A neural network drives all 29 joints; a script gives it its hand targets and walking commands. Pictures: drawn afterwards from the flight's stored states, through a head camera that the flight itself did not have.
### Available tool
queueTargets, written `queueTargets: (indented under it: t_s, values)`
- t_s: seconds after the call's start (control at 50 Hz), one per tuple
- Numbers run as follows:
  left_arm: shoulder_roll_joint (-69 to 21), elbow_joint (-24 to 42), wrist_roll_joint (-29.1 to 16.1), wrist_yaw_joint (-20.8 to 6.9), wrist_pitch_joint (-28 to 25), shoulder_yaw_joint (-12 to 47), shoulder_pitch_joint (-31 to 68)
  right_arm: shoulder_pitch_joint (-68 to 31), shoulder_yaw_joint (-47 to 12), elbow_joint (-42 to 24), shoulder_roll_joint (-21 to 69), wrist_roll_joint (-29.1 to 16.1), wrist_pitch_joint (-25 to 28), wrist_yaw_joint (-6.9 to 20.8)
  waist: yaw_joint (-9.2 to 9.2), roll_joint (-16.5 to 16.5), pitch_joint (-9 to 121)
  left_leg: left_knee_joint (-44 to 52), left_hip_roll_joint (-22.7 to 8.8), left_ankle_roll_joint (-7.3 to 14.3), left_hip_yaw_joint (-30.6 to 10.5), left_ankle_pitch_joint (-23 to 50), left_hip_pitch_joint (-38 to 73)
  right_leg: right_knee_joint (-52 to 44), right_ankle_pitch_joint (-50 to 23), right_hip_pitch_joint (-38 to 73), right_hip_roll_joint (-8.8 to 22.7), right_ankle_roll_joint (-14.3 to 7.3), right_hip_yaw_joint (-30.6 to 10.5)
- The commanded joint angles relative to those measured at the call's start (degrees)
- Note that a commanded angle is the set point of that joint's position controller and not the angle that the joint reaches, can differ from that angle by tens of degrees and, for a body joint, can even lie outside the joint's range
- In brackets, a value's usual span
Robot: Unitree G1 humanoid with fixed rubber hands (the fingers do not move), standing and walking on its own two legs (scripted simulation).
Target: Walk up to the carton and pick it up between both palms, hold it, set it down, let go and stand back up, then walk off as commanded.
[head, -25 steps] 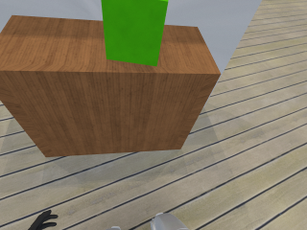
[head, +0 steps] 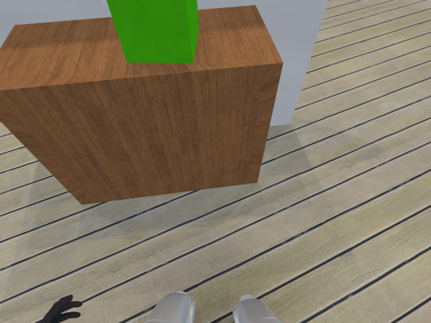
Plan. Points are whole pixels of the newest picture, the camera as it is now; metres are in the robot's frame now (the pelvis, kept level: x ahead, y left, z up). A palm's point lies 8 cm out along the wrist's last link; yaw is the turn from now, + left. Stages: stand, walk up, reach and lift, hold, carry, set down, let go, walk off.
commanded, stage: walk off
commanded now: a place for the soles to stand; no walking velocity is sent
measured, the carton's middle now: (157, 5) +0.95 +0.13 +0.10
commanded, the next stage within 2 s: none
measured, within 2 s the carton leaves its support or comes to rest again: neither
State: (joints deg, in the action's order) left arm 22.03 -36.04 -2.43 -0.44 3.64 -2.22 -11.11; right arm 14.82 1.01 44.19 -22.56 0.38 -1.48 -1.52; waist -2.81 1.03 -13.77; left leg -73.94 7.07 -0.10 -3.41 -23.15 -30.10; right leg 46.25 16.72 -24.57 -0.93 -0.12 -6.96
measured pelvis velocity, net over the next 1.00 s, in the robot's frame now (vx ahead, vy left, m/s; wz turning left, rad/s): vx -0.21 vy -0.03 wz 0.01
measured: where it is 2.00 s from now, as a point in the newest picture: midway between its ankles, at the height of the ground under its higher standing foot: outside the picture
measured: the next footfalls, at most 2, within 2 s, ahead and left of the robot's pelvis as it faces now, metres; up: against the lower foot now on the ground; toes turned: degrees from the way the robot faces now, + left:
left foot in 0.26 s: +0.03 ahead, +0.16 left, +0.00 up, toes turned -3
right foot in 0.70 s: -0.08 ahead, -0.12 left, +0.00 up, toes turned +7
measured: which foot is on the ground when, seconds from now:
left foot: up 0.00-0.24, down 0.26-0.72, up 0.74-1.00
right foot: down 0.00-0.26, up 0.28-0.68, down 0.70-1.00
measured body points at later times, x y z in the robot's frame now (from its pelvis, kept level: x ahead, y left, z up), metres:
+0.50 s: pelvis -0.10 +0.04 +0.00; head -0.05 +0.07 +0.45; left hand +0.05 +0.33 -0.11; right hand -0.04 -0.28 -0.09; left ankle -0.01 +0.16 -0.71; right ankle -0.11 -0.08 -0.63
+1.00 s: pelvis -0.21 -0.03 +0.01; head -0.15 -0.06 +0.45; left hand -0.06 +0.27 -0.07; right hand -0.17 -0.34 -0.13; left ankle -0.21 +0.13 -0.62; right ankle -0.12 -0.13 -0.71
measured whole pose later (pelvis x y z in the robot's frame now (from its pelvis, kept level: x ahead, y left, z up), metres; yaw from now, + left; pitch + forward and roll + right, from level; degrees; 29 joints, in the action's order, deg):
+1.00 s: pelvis -0.21 -0.03 +0.01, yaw +1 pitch -5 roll +4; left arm 21.9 -36.5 -2.4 -1.1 2.8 -2.2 -11.2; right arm 17.6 1.0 45.6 -23.4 0.4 -1.5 -2.3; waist -2.8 -0.1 -12.0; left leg -71.8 7.1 -1.0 -5.9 -23.6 -28.4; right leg 43.1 15.3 -23.0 -1.0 -1.2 -6.6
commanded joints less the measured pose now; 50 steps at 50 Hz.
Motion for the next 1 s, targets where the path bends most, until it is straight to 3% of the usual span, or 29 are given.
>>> queueTargets:
  t_s: [0.0,0.06,0.12,0.16,0.2,0.22,0.24,0.26,0.28,0.32,0.36,0.44,0.46,0.52,0.56,0.58,0.6,0.62,0.66,0.7,0.72,0.74,0.76,0.78,0.8,0.84,0.86,0.94,0.98]
  values:
    - [13.9,3.5,3.0,1.1,-2.5,-6.1,5.1,9.7,6.7,-1.0,-15.7,-0.1,0.6,-0.1,3.62,9.3,12.2,-5.1,-1.3,-0.9,-7.0,-2.6,-5.9,-23.2,13.2,10.8,13.7,-12.2,-17.0]
    - [13.4,3.6,3.5,1.6,-2.3,-6.0,2.8,8.8,6.4,-2.3,-15.2,0.1,0.7,0.3,5.33,8.5,12.9,1.1,-3.2,-1.5,-5.2,-5.8,-7.1,-22.2,10.4,15.8,14.4,-12.9,-17.6]
    - [13.8,3.6,3.7,1.2,-1.8,-6.2,2.8,9.5,6.4,-1.6,-14.6,-0.5,1.2,0.4,4.90,12.6,11.7,14.2,-5.2,-0.3,-1.2,-6.9,0.5,-23.0,8.7,11.2,12.8,-11.9,-14.5]
    - [14.6,3.7,3.9,1.1,-1.0,-6.1,4.8,13.1,6.2,-0.5,-13.5,-0.4,1.2,0.8,3.34,14.5,12.8,19.6,-4.8,1.4,1.1,-7.6,7.6,-23.7,11.3,3.8,12.8,-12.6,-11.8]
    - [14.5,3.7,4.1,1.0,-0.1,-6.3,7.7,17.2,6.5,1.6,-13.8,0.3,1.6,1.1,-0.30,10.8,12.4,30.2,-4.1,4.1,3.5,2.0,17.8,-19.7,19.3,-8.3,11.0,-8.2,-8.6]
    - [13.0,2.5,4.0,1.0,0.9,-6.4,5.4,18.9,6.7,2.5,-14.9,1.0,1.5,1.0,-0.14,5.0,11.8,34.5,-5.4,5.1,-1.9,0.1,20.7,-11.9,20.4,-10.8,8.0,-6.1,-6.5]
    - [11.3,3.2,3.5,1.3,0.7,-6.0,6.6,16.2,6.7,0.9,-17.1,1.5,1.9,0.7,-0.72,-6.3,9.0,47.4,-14.8,9.1,-21.4,-8.9,14.3,3.6,19.8,-14.2,-1.0,-3.3,-1.4]
    - [11.9,2.8,3.3,1.5,1.1,-6.3,5.2,10.5,7.0,-2.7,-21.8,1.3,1.7,0.4,-0.06,-12.0,6.0,61.3,-26.8,12.2,-41.6,-19.1,-0.9,21.3,17.0,-12.2,-6.6,-0.3,0.0]
    - [15.5,2.8,4.1,2.0,1.3,-7.1,5.7,3.9,7.7,-4.8,-24.5,1.9,1.6,0.1,-0.52,-8.9,2.2,68.6,-26.9,11.6,-47.3,-29.0,-12.4,29.1,15.8,-6.1,-9.4,-1.4,-8.2]
    - [17.2,0.6,3.3,1.6,0.8,-7.8,0.9,-4.7,6.4,-5.5,-20.7,1.5,2.3,-0.9,4.41,-4.9,1.1,62.9,-23.3,9.7,-38.2,-22.9,-5.9,35.4,9.3,-5.7,-8.0,-0.1,-8.3]
    - [15.9,-1.9,3.5,0.6,0.8,-7.7,-1.9,-0.9,6.3,-4.5,-17.5,0.5,2.6,-1.1,3.88,-3.3,6.0,55.6,-18.4,7.6,-28.9,-11.7,8.5,31.8,5.5,-8.0,-6.0,0.6,-6.6]
    - [13.7,-0.9,3.6,0.4,0.8,-6.9,-1.9,4.0,6.8,-3.5,-17.1,0.1,3.1,-1.5,1.10,-8.8,12.8,49.7,-20.0,10.7,-28.6,6.2,24.6,25.8,7.5,-13.9,-5.8,1.2,-6.8]
    - [13.1,-0.6,4.1,0.5,0.5,-6.9,0.6,6.2,7.0,-3.1,-17.0,-0.3,3.1,-2.0,0.52,-5.2,13.6,49.6,-21.2,11.0,-30.0,10.3,23.8,25.6,9.8,-13.6,-5.6,0.9,-6.8]
    - [13.8,0.1,4.0,0.0,0.8,-6.7,-3.7,4.4,6.8,-4.7,-18.0,-0.2,3.1,-2.5,1.22,-7.6,14.2,49.4,-23.8,14.5,-28.1,16.6,19.1,25.7,11.8,-9.0,-4.2,0.4,-5.4]
    - [12.5,-0.3,4.2,-0.3,1.1,-6.8,-4.8,3.0,6.9,-5.7,-18.0,-0.6,2.9,-2.2,2.36,-8.3,13.5,49.8,-23.1,13.6,-26.8,11.6,13.9,22.2,11.2,-5.2,-3.6,0.5,-3.7]
    - [12.6,0.3,3.9,-0.3,1.0,-6.6,-3.6,0.9,7.2,-5.1,-19.5,-0.1,2.7,-2.7,3.11,-12.7,14.0,48.7,-24.0,14.0,-23.1,13.1,11.3,17.2,11.7,-2.0,-1.1,0.3,-2.9]
    - [12.6,0.9,4.5,-1.0,0.7,-6.8,-4.7,1.0,7.4,-6.3,-19.9,0.2,2.7,-2.3,2.53,-13.4,13.8,50.1,-24.0,14.1,-25.8,8.7,11.3,10.5,13.5,-1.3,0.0,-0.9,-1.3]
    - [12.5,-0.5,4.5,-0.7,0.5,-6.5,-3.5,2.1,7.6,-6.2,-19.8,0.5,2.5,-2.0,2.44,-9.6,15.4,49.7,-23.4,13.6,-24.3,10.5,12.3,5.2,16.4,1.1,-0.4,-0.8,0.1]
    - [13.6,-2.1,4.7,-1.2,0.0,-7.0,-11.2,-1.2,7.6,-6.6,-20.2,0.4,1.5,-1.4,4.63,-15.5,17.5,52.0,-20.3,7.9,-19.8,-0.6,-3.1,-3.2,11.7,20.2,-0.4,-2.7,3.2]
    - [14.1,-3.6,4.8,-1.2,-1.0,-6.9,-13.8,-2.3,7.1,-5.7,-16.5,1.3,1.1,-1.5,7.46,-3.7,15.4,36.0,-11.3,3.9,-16.2,-17.5,-14.9,-8.6,12.4,22.7,1.3,-4.2,-2.8]
    - [19.5,-1.2,5.6,-0.8,-1.1,-8.4,-10.2,-5.3,5.8,-8.4,-13.7,0.1,0.6,-2.1,11.01,21.7,9.3,10.6,3.2,1.2,-5.7,-16.7,-18.7,-31.8,36.1,6.5,16.1,-7.5,-27.4]
    - [20.5,0.6,4.8,-0.1,-1.0,-7.8,-2.0,-2.6,6.7,-5.4,-17.0,1.1,0.7,-2.7,6.66,11.3,4.2,2.3,3.2,0.4,-11.6,-10.5,-10.9,-38.8,38.7,-6.3,19.8,-6.5,-36.4]
    - [18.4,2.1,4.5,0.7,-1.8,-6.9,6.5,0.6,7.0,-3.8,-17.2,0.8,1.1,-2.5,3.11,7.9,2.0,0.6,0.8,-0.1,-11.3,-3.7,-10.4,-34.2,32.2,-7.2,16.8,-4.6,-29.4]
    - [17.5,1.6,4.0,0.8,-1.8,-6.6,8.0,3.7,7.4,-2.7,-17.1,0.9,0.9,-1.7,1.74,4.6,6.3,-1.2,-0.6,-0.7,-10.5,-1.5,-7.9,-31.1,28.4,-3.2,15.7,-5.9,-26.1]
    - [16.6,2.6,3.6,0.6,-2.0,-6.5,9.4,6.3,6.9,-1.3,-16.3,0.0,1.1,-1.3,1.94,8.7,10.2,-2.1,-0.5,-0.2,-9.9,-1.5,-6.5,-26.9,21.9,1.4,13.8,-8.7,-21.0]
    - [14.3,2.1,3.5,0.6,-2.3,-6.1,7.6,8.7,7.1,-0.5,-16.6,0.4,1.1,-0.8,2.63,10.0,13.8,-1.7,0.4,-1.2,-9.1,-1.4,-7.1,-23.9,11.9,11.0,11.9,-8.2,-18.5]
    - [14.0,3.5,3.3,1.1,-2.4,-6.0,6.9,8.1,6.8,-0.9,-16.4,0.2,0.9,-0.4,3.69,9.6,13.6,-2.6,-0.9,-1.4,-9.0,-2.3,-10.0,-21.4,6.8,16.7,13.5,-10.2,-17.5]
    - [13.7,1.9,3.1,1.0,-2.9,-5.8,0.2,7.5,5.7,-2.1,-14.6,-0.5,1.7,-0.5,5.63,7.7,13.9,2.8,-3.2,-1.2,-6.9,-5.8,-9.4,-22.0,6.9,19.2,14.1,-12.6,-18.4]
    - [13.7,2.5,3.2,1.2,-2.8,-5.9,1.5,8.5,6.0,-1.5,-15.1,-0.1,2.0,-0.2,5.79,10.9,13.3,7.6,-4.3,-1.6,-5.5,-6.5,-7.6,-23.1,9.7,18.9,14.4,-12.9,-17.7]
